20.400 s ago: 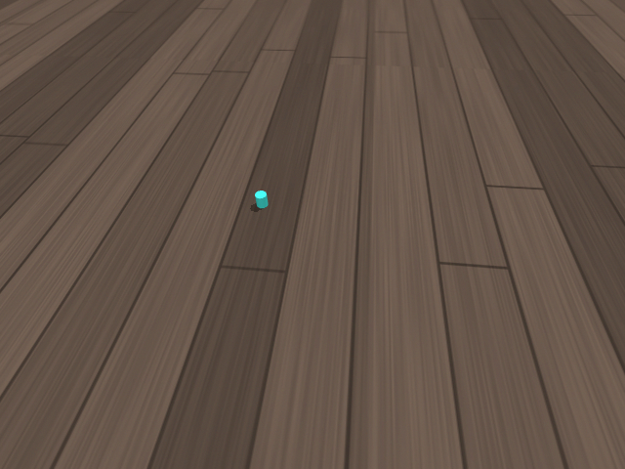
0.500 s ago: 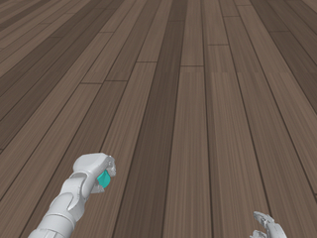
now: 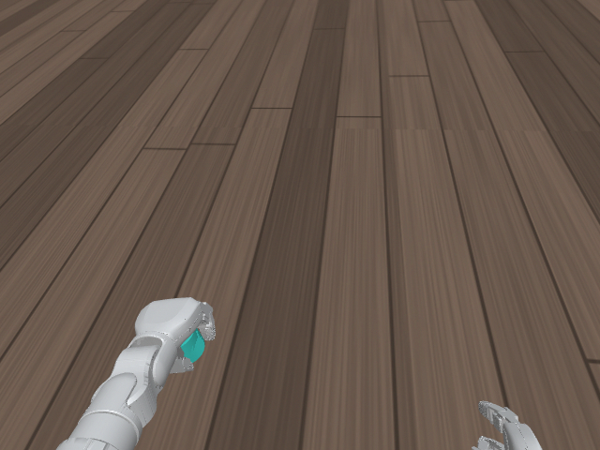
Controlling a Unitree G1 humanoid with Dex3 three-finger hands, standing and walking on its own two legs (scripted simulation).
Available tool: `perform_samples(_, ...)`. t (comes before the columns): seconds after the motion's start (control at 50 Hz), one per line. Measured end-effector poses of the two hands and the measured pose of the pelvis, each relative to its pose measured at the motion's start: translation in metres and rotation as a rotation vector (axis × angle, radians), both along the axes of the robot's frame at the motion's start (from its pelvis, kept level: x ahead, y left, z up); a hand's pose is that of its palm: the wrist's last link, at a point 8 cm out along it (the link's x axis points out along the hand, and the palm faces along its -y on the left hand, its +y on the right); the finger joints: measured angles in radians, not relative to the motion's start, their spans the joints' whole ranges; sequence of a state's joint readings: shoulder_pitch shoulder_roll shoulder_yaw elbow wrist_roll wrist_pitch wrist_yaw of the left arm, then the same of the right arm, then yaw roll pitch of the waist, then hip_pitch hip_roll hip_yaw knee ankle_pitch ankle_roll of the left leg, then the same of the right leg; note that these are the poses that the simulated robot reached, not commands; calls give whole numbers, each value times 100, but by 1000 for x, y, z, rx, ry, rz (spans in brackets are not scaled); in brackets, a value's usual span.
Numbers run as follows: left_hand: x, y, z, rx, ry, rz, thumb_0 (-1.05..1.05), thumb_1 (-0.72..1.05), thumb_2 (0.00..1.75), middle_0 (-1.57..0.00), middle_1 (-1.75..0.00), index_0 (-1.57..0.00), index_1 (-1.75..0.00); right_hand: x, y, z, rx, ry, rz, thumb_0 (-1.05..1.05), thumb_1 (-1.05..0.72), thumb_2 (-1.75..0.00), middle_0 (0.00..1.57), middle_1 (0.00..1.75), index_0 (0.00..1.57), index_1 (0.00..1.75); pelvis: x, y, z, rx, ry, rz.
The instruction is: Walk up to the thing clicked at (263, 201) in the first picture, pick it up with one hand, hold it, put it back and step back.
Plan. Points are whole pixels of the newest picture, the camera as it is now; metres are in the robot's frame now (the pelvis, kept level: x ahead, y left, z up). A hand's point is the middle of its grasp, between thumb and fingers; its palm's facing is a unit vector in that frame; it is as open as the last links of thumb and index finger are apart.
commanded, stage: crouch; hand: left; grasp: from above
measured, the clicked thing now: (182, 339) +0.31 +0.22 -0.07
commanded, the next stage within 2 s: lower in 1.84 s
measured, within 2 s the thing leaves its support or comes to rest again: neither
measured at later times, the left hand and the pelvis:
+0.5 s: hand (213, 366) +0.34 +0.23 -0.27, palm faces -0.41 +0.02 -0.91, open 6.9 cm; pelvis -0.05 +0.01 -0.15, yaw +0 degrees
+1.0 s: hand (228, 387) +0.36 +0.25 -0.48, palm faces -0.44 -0.01 -0.90, open 6.9 cm; pelvis -0.07 +0.01 -0.32, yaw -1 degrees
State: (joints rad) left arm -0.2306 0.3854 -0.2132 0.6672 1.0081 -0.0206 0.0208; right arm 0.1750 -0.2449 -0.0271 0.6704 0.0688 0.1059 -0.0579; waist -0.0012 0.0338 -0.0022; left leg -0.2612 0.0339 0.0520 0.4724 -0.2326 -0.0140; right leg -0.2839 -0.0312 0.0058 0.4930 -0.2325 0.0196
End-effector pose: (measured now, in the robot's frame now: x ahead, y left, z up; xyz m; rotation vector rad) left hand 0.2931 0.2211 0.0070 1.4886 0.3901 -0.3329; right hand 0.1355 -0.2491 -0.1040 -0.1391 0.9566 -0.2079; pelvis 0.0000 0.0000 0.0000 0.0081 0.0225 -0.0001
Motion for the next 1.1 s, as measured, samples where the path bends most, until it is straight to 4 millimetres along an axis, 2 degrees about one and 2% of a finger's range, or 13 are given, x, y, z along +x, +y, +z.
perform_samples(0.14, -1, 3, -44, 31, 19, -3, -1, 30, 37, -64, -77, -90, -67, -16, -8, -13, -33, 73, 7, 0, -91, -91, 20, 30, 20, 30, -7, -1, -12, -4, 71, 12)
perform_samples(0.24, 10, 5, -84, 58, 2, -11, -1, 30, 37, -65, -76, -91, -65, -41, -20, -38, -75, 139, 1, 0, -91, -91, 20, 30, 20, 30, -15, 0, -38, -15, 174, 20)
perform_samples(0.42, 40, 5, -177, 85, -35, -21, -1, 29, 38, -65, -76, -93, -63, -103, -33, -117, -137, 261, -50, 0, -91, -91, 20, 30, 20, 30, -37, 6, -117, -34, 371, 17)
perform_samples(0.52, 52, 7, -229, 87, -45, 0, -1, 29, 39, -65, -75, -94, -63, -133, -27, -168, -135, 328, -72, 0, -91, -91, 20, 30, 20, 30, -48, 9, -163, -42, 456, 16)
perform_samples(0.62, 59, 9, -277, 87, -23, 8, -2, 29, 39, -65, -75, -93, -64, -152, -15, -215, -112, 372, -71, 0, -91, -91, 20, 30, 20, 30, -57, 11, -204, -49, 513, 17)
perform_samples(0.72, 63, 13, -327, 79, 10, 11, -2, 29, 39, -65, -75, -93, -65, -157, -6, -256, -94, 383, -41, 0, -91, -91, 20, 30, 20, 30, -65, 11, -243, -57, 561, 19)
perform_samples(0.86, 70, 19, -388, 59, 8, -4, -2, 28, 39, -65, -75, -94, -64, -149, -8, -302, -101, 384, 21, 0, -90, -91, 20, 30, 20, 30, -70, 8, -291, -71, 609, 18)
perform_samples(0.96, 75, 25, -418, 60, -5, 6, -1, 28, 40, -66, -75, -94, -64, -139, -15, -325, -120, 386, 58, 0, -91, -91, 20, 30, 20, 30, -70, 7, -315, -77, 626, 16)
perform_samples(1.1, 81, 31, -451, 58, 10, 22, -2, 28, 40, -66, -75, -94, -65, -132, -23, -345, -138, 388, 86, 0, -91, -91, 20, 30, 20, 30, -71, 5, -340, -82, 628, 8)
